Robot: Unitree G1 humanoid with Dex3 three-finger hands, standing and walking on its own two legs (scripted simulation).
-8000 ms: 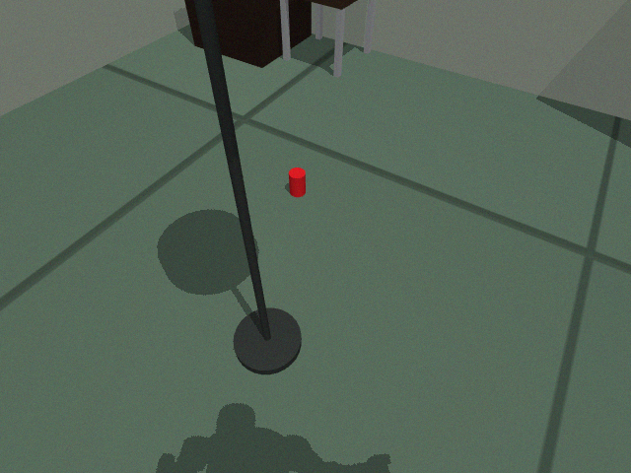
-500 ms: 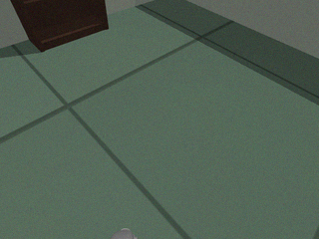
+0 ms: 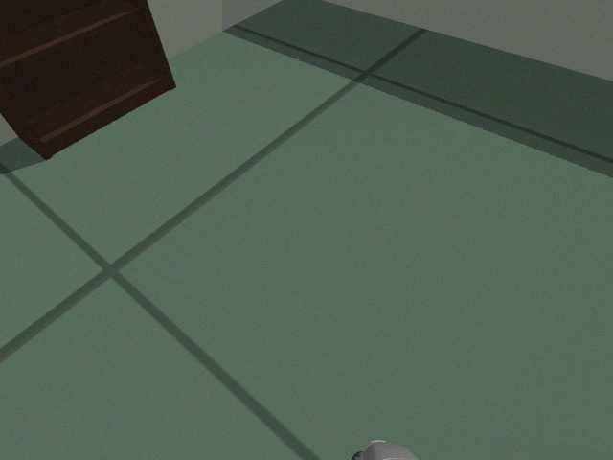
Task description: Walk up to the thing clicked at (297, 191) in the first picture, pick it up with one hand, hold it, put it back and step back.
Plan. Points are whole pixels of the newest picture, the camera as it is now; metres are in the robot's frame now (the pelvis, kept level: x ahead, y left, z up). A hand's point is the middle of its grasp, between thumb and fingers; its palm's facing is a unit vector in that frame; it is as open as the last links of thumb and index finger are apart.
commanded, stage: walk up
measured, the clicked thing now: out of the picture -0.21 +1.34 -0.70
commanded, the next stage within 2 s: none
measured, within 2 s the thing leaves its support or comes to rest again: neither
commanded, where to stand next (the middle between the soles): +0.30 +0.04 m, yaw +2 degrees
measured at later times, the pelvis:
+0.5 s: pelvis +0.15 +0.05 +0.00, yaw +1 degrees
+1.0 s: pelvis +0.21 +0.03 +0.00, yaw -1 degrees
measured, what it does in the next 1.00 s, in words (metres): walks ahead: left foot, then right foot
